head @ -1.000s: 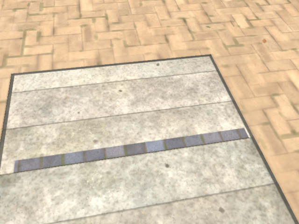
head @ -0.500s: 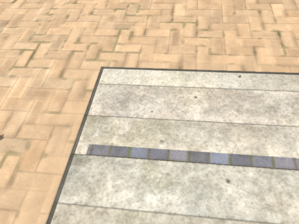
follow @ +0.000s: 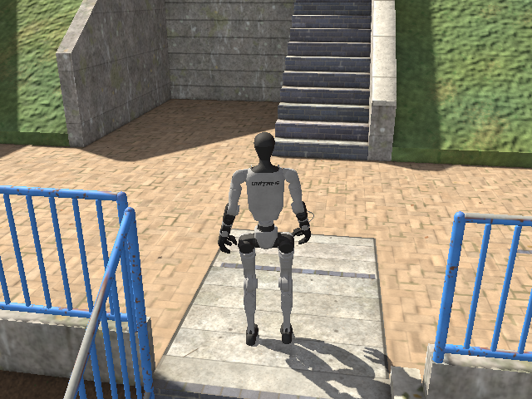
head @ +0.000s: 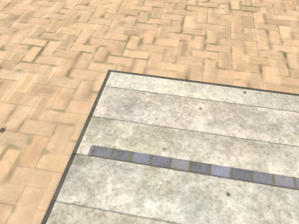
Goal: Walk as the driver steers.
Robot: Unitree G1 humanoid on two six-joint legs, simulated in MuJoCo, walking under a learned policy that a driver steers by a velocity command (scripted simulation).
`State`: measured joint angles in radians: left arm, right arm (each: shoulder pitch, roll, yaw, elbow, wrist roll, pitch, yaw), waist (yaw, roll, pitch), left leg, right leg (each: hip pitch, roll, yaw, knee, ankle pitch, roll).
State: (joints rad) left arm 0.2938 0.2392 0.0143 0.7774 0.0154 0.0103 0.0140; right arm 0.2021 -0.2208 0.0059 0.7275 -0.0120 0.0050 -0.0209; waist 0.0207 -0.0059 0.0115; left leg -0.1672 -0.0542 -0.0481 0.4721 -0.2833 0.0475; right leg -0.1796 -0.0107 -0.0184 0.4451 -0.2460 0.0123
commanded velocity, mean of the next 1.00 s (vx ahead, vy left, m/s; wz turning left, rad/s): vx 0.40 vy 0.00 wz -0.16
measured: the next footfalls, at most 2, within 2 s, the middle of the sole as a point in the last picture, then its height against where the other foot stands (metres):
left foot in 0.58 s outside the picture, level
right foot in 1.12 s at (177, 205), level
